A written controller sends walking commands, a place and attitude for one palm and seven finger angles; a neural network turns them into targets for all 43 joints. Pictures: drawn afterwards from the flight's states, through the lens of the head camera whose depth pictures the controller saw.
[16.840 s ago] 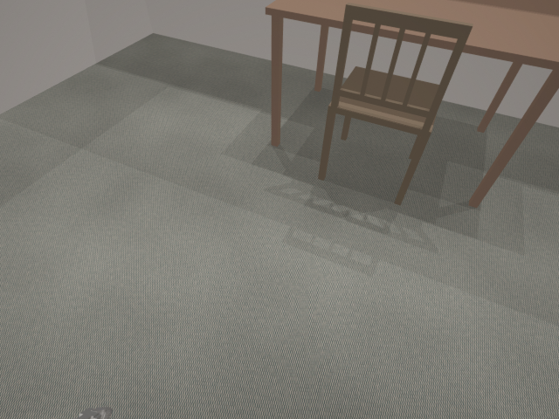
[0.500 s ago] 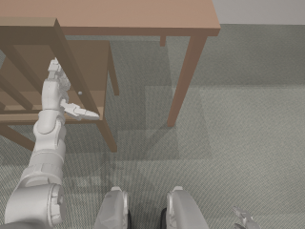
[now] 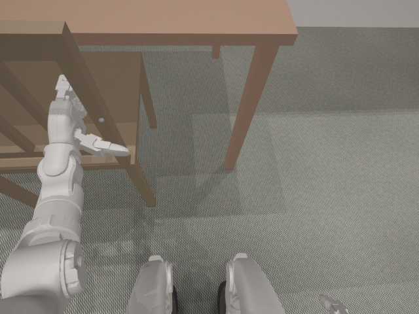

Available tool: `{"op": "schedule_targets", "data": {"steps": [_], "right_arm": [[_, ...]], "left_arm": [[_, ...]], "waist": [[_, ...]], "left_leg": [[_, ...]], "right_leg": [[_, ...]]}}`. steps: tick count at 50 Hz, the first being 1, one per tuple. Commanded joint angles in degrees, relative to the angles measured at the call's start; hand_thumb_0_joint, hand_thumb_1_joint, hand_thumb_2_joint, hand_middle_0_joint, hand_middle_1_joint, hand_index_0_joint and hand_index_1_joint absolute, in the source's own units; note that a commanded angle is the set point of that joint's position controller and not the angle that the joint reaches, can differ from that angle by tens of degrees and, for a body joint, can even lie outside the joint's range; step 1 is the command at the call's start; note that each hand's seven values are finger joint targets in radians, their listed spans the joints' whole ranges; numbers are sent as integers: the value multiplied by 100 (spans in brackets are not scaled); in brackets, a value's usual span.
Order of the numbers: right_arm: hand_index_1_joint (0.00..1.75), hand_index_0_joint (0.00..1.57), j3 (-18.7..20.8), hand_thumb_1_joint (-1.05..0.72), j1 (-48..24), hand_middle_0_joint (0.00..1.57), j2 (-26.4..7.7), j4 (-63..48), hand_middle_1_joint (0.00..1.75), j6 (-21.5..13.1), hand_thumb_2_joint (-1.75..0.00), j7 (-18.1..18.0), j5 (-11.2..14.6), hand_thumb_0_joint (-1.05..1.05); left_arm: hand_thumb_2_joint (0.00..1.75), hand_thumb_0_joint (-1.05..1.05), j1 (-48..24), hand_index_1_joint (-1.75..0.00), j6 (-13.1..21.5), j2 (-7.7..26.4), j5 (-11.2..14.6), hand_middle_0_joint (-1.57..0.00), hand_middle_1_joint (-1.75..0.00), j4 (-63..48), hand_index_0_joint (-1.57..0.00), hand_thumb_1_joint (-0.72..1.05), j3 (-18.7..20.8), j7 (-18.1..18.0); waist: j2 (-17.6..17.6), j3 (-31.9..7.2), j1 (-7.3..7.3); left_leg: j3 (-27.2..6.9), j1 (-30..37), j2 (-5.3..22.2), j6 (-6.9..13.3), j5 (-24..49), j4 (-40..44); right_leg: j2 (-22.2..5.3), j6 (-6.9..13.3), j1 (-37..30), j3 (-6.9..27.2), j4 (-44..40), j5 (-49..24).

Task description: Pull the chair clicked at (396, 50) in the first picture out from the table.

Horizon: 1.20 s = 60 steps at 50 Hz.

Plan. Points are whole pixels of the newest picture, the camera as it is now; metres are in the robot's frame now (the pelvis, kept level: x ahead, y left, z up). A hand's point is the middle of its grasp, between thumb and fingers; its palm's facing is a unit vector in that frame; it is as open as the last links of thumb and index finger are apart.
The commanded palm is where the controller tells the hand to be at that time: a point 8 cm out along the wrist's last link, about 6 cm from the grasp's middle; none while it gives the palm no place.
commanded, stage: push the fingers through the gap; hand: left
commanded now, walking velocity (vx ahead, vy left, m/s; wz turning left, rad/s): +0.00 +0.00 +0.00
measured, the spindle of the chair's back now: out of the picture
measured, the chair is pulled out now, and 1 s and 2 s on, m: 0.00 0.00 0.02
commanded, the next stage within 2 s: hook a spindle and tug to test in 0.06 s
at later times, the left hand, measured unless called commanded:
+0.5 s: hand (102, 121) +0.46 +0.19 +0.04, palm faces +0.04 -1.00 -0.04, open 15.6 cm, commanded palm +0.44 +0.23 +0.04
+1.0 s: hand (105, 119) +0.46 +0.18 +0.04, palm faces +0.07 -1.00 -0.03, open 6.4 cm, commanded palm +0.44 +0.22 +0.04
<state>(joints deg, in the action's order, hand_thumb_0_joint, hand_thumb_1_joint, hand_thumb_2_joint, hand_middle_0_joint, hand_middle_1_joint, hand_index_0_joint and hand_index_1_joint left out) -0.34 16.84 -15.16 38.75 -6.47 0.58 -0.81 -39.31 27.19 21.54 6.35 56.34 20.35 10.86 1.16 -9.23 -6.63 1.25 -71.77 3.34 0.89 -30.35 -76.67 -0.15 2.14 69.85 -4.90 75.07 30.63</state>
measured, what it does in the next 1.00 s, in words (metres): stands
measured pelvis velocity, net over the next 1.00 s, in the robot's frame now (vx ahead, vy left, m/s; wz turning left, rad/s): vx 0.01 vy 0.00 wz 0.00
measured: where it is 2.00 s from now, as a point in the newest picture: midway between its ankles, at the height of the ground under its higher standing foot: outside the picture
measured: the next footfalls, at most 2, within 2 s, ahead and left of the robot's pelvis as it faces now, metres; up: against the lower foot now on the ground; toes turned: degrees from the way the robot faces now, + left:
none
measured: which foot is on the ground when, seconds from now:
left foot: down 0.00-1.00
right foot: down 0.00-1.00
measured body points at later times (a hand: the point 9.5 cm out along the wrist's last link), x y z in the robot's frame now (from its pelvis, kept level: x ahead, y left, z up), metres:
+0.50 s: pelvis +0.00 +0.00 +0.00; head +0.13 +0.02 +0.43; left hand +0.45 +0.24 +0.04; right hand +0.08 -0.26 -0.11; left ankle +0.05 +0.11 -0.61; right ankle +0.04 -0.10 -0.60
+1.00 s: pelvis +0.01 +0.00 +0.01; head +0.14 +0.01 +0.44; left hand +0.45 +0.24 +0.05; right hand +0.08 -0.27 -0.11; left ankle +0.05 +0.11 -0.60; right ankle +0.04 -0.10 -0.60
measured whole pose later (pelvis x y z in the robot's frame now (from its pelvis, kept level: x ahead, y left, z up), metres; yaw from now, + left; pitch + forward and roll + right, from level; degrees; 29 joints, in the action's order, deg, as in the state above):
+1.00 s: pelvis +0.01 +0.00 +0.01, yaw +0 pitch +25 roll -2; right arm 0.3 16.4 -14.9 39.1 -6.0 1.3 -1.0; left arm -37.4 27.4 19.6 7.1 54.5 18.5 8.4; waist 1.3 -9.5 -6.2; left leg 1.2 -70.0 3.1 0.7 -30.4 -75.3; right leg -0.1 2.1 68.1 -4.7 73.8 30.8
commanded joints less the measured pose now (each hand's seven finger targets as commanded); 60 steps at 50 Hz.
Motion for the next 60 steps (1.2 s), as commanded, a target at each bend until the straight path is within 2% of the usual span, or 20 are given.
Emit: {"op": "schedule_targets", "data": {"steps": [1,4,7,8,10,17,19,21,23,27,31,33,38,41,43,48,52,53,57,60], "right_arm": [[30,20,333,-90,579,20,-967,-358,30,-170,-90,-101,9,0],[30,20,341,-90,602,20,-969,-343,30,-169,-90,-97,11,0],[30,20,335,-90,572,20,-993,-372,30,-146,-90,-106,13,0],[30,20,331,-90,580,20,-991,-395,30,-158,-90,-103,-2,0],[30,20,341,-90,551,20,-947,-421,30,-162,-90,-78,15,0],[30,20,347,-90,535,20,-959,-399,30,-119,-90,-76,17,0],[30,20,352,-90,535,20,-957,-415,30,-131,-90,-81,-2,0],[30,20,338,-90,501,20,-933,-424,30,-132,-90,-71,7,0],[30,20,350,-90,517,20,-926,-421,30,-141,-90,-55,4,0],[30,20,370,-90,547,20,-965,-370,30,-107,-90,-71,2,0],[30,20,352,-90,498,20,-917,-420,30,-121,-90,-56,-11,0],[30,20,374,-90,549,20,-937,-404,30,-131,-90,-44,-22,0],[30,20,386,-90,539,20,-929,-407,30,-114,-90,-18,-11,0],[30,20,374,-90,513,20,-888,-392,30,-111,-90,-12,18,0],[30,20,384,-90,532,20,-928,-393,30,-113,-90,-20,3,0],[30,20,396,-90,555,20,-906,-370,30,-105,-90,-16,-3,0],[30,20,395,-90,533,20,-894,-371,30,-87,-90,-18,11,0],[30,20,412,-90,542,20,-920,-407,30,-85,-90,-16,2,0],[30,20,401,-90,499,20,-872,-430,30,-46,-90,-6,26,0],[30,20,398,-90,452,20,-868,-513,30,-30,-90,-3,45,0]], "left_arm": [[30,0,-2303,-8,412,1273,55,-6,-8,-1148,-6,-50,149,-3],[30,0,-2298,-8,378,1171,47,-6,-8,-1067,-6,-50,67,38],[30,0,-2277,-8,363,1362,61,-6,-8,-1076,-6,-50,203,56],[30,0,-2320,-8,389,1335,79,-6,-8,-1204,-6,-50,181,61],[30,0,-2246,-19,406,1054,100,-10,-19,-1299,-10,-50,-15,72],[30,0,-2176,-57,327,1043,70,-22,-57,-1137,-22,-50,19,-30],[30,0,-2178,-68,413,1245,62,-25,-68,-1345,-25,-50,184,-60],[30,0,-2156,-79,451,1093,52,-29,-79,-1357,-29,-50,48,-58],[30,0,-2311,-90,465,856,10,-32,-90,-1444,-32,-50,-211,-61],[40,0,-2122,-112,360,979,29,-39,-112,-1119,-39,-28,-12,-132],[49,0,-2273,-134,451,910,9,-46,-134,-1439,-46,-5,-96,-173],[54,0,-2130,-145,465,889,13,-50,-145,-1397,-50,6,-90,-192],[66,0,-2028,-145,489,907,-3,-50,-145,-1530,-50,34,-108,-184],[73,0,-1922,-145,460,675,47,-50,-145,-1427,-50,51,-277,-119],[78,0,-1918,-145,469,846,34,-50,-145,-1490,-50,62,-162,-129],[90,0,-1820,-145,483,764,6,-50,-145,-1472,-50,90,-214,-115],[90,0,-1821,-145,496,784,-1,-50,-145,-1483,-50,90,-214,-97],[90,0,-1712,-145,503,792,-3,-50,-145,-1607,-50,90,-206,-96],[90,0,-1571,-145,412,710,5,-50,-145,-1618,-50,90,-267,-81],[90,0,-1094,-145,373,763,33,-50,-145,-1708,-50,90,-183,-51]], "waist": [[392,-2724,-70],[470,-2809,-79],[379,-2810,-47],[531,-2945,-27],[589,-2989,-33],[313,-2694,-73],[460,-2956,10],[421,-2865,-17],[666,-2883,-91],[275,-2723,-77],[588,-2954,-24],[485,-3014,-46],[410,-2989,-26],[323,-2778,-60],[479,-2866,-7],[399,-2871,-39],[410,-2823,0],[530,-3009,31],[317,-2889,17],[285,-2894,127]], "left_leg": [[-449,2012,-255,15,1299,869],[-490,2162,-244,-3,1440,863],[-466,2027,-251,8,1359,840],[-479,2146,-260,7,1487,838],[-515,2398,-240,-27,1635,885],[-504,2120,-249,-8,1338,912],[-474,2208,-263,-11,1518,870],[-497,2246,-252,-23,1521,896],[-552,2460,-243,-46,1570,925],[-518,2203,-248,-22,1381,932],[-505,2406,-261,-37,1510,944],[-534,2470,-248,-39,1665,928],[-496,2416,-248,-33,1639,943],[-466,2328,-251,-29,1604,961],[-457,2359,-260,-34,1630,948],[-453,2378,-255,-21,1812,911],[-438,2391,-255,-28,1764,934],[-454,2548,-254,-35,1939,931],[-385,2305,-273,-11,1800,919],[-361,2325,-269,-20,1955,945]], "right_leg": [[194,-70,-1331,476,-1090,-1352],[189,-61,-1218,422,-1045,-1433],[187,-68,-1308,460,-1049,-1389],[195,-51,-1307,450,-1008,-1479],[198,-48,-1238,399,-1024,-1541],[195,-71,-1226,400,-1085,-1336],[190,-59,-1354,438,-1039,-1510],[197,-54,-1293,412,-1033,-1485],[200,-36,-1075,373,-1012,-1443],[193,-66,-1211,387,-1099,-1358],[190,-46,-1233,405,-1071,-1434],[209,-42,-1237,382,-1036,-1559],[213,-42,-1392,409,-1074,-1610],[212,-54,-1424,416,-1133,-1634],[207,-39,-1396,429,-1096,-1641],[205,-49,-1448,430,-1079,-1832],[194,-46,-1468,439,-1107,-1795],[198,-31,-1461,427,-1060,-1893],[187,-69,-1680,469,-1127,-1934],[186,-59,-1807,479,-1120,-2099]]}}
